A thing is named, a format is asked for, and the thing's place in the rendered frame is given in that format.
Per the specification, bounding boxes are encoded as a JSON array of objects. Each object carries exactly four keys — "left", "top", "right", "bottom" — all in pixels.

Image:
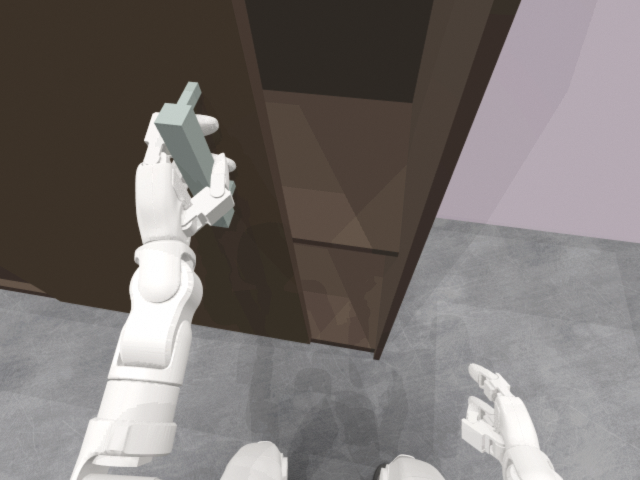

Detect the right robot forearm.
[{"left": 502, "top": 445, "right": 563, "bottom": 480}]

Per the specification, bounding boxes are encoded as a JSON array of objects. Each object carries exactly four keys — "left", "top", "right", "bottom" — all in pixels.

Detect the right robot shin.
[{"left": 389, "top": 455, "right": 415, "bottom": 465}]

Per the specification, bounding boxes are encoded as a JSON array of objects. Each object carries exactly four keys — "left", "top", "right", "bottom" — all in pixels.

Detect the left robot forearm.
[{"left": 70, "top": 240, "right": 203, "bottom": 480}]

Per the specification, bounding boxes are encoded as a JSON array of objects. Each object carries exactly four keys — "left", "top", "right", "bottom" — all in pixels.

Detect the robot right thigh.
[{"left": 379, "top": 457, "right": 445, "bottom": 480}]

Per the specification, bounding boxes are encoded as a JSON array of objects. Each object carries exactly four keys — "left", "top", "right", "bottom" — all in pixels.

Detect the right robot hand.
[{"left": 462, "top": 363, "right": 540, "bottom": 465}]

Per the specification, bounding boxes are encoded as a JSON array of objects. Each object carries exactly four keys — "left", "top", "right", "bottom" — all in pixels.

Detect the handle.
[{"left": 154, "top": 82, "right": 236, "bottom": 228}]

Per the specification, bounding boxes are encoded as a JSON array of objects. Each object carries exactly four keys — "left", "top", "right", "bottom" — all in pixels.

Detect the left robot hand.
[{"left": 135, "top": 112, "right": 236, "bottom": 246}]

